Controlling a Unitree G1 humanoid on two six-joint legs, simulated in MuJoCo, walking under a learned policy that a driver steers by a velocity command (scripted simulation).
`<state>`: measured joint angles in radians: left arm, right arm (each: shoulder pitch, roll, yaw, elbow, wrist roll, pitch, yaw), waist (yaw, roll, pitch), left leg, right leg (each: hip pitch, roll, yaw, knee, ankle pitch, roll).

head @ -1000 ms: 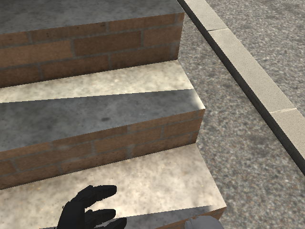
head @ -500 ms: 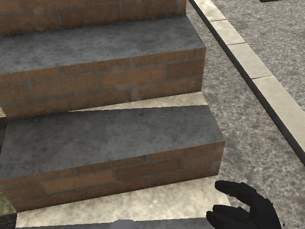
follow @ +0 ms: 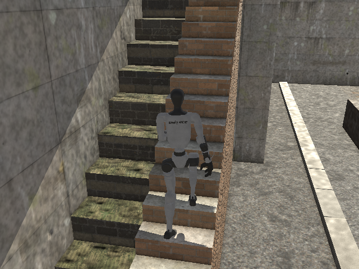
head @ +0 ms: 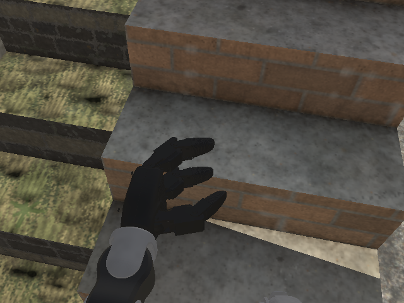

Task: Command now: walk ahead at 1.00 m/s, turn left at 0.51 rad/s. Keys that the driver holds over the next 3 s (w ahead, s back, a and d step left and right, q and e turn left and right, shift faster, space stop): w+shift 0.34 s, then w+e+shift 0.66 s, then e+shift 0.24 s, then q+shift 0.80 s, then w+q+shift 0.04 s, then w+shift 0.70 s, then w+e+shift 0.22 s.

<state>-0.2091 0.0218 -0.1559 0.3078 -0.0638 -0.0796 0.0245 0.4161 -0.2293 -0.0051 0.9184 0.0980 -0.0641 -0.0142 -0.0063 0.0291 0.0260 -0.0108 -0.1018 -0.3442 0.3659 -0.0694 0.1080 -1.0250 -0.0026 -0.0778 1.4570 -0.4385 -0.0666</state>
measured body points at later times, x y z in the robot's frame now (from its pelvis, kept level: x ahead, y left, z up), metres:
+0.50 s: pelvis +0.23 +0.05 +0.13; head +0.23 +0.08 +0.58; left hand +0.40 +0.30 +0.03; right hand +0.34 -0.18 +0.04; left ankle +0.20 +0.16 -0.59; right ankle +0.14 -0.09 -0.34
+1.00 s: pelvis +0.45 -0.01 +0.32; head +0.45 -0.01 +0.77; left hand +0.59 +0.22 +0.18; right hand +0.69 -0.26 +0.38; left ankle +0.48 +0.11 -0.06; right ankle +0.37 -0.06 -0.40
